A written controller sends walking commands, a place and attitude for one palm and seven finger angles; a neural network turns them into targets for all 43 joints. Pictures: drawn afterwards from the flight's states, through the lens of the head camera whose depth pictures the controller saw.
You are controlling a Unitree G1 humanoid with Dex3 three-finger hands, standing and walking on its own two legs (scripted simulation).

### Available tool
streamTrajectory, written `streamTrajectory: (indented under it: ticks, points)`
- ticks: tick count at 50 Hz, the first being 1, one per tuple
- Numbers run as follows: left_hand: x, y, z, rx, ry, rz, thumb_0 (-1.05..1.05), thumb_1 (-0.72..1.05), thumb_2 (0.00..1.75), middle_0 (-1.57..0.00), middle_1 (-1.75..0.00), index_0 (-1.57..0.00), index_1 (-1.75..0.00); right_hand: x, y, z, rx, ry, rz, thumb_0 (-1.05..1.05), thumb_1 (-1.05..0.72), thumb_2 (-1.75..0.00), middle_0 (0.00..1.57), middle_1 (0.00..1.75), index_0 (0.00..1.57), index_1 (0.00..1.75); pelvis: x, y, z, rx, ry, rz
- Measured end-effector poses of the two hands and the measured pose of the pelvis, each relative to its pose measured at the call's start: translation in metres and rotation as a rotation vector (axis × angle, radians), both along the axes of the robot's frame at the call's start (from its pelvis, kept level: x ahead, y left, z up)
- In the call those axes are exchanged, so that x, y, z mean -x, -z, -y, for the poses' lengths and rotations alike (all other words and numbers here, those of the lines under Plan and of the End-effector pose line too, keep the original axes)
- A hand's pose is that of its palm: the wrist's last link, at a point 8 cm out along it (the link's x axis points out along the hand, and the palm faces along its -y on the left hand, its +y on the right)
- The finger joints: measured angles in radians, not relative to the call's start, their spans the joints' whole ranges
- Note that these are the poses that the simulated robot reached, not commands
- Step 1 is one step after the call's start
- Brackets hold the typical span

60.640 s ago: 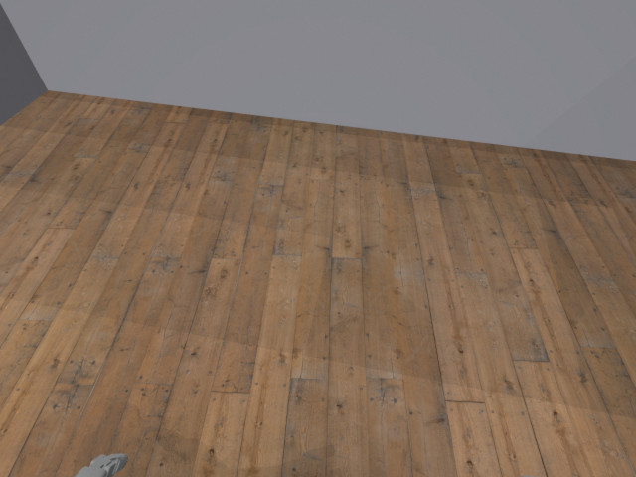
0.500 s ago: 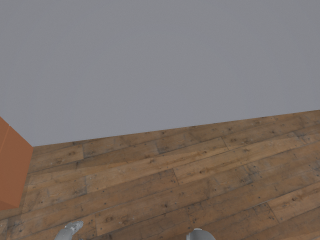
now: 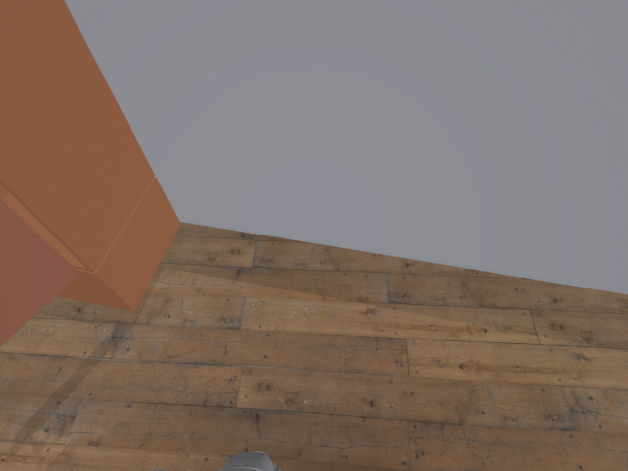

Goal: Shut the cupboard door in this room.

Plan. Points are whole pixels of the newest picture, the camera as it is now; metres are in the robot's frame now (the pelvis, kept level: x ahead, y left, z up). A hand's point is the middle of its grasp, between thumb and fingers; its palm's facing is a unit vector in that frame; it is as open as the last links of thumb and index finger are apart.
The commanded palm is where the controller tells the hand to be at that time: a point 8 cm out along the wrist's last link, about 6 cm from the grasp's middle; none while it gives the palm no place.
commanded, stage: turn to face it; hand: left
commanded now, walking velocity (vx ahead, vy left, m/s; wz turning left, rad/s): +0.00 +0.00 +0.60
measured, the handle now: out of the picture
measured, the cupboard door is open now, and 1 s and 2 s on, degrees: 71 71 71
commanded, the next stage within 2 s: take the last steps up to it in 1.58 s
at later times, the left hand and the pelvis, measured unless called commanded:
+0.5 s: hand out of the picture +0.07 +0.23 -0.15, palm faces +0.28 -0.92 -0.26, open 7.4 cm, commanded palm none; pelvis +0.01 +0.00 -0.01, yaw +16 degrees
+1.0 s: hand out of the picture -0.10 +0.21 -0.18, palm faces +0.61 -0.75 -0.26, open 7.4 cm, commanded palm none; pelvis -0.01 +0.00 -0.02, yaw +36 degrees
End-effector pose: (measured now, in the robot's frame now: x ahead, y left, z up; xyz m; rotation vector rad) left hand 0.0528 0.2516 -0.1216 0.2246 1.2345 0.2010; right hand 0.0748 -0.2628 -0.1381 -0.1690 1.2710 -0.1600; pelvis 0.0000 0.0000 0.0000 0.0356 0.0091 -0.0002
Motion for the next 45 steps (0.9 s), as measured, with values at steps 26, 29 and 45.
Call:
streamTrajectory:
  ticks: [26,29,45]
  points:
    - [0.002,-0.003,-0.02,-0.016,-0.232,0.143,0.01,0.91,0.9,-0.2,-0.3,-0.2,-0.3,-0.057,0.012,-0.043,-0.029,-0.252,0.026,0.01,-0.9,-0.9,0.2,0.3,0.2,0.3,-0.011,0.01,0.002,0.028,-0.287,0.008]
    - [0.006,-0.008,-0.005,-0.039,-0.25,0.176,0.01,0.91,0.9,-0.21,-0.3,-0.2,-0.3,-0.06,0.024,-0.03,-0.039,-0.269,-0.002,0.01,-0.9,-0.9,0.2,0.3,0.2,0.3,-0.01,0.013,0.012,0.028,-0.337,0.022]
    - [0.128,0.001,0.022,0.004,-0.542,0.034,0.01,0.9,0.9,-0.21,-0.3,-0.2,-0.3,-0.113,0.001,-0.056,0.006,-0.534,-0.027,0.01,-0.91,-0.9,0.19,0.3,0.2,0.3,0.0,0.001,0.015,0.004,-0.557,0.004]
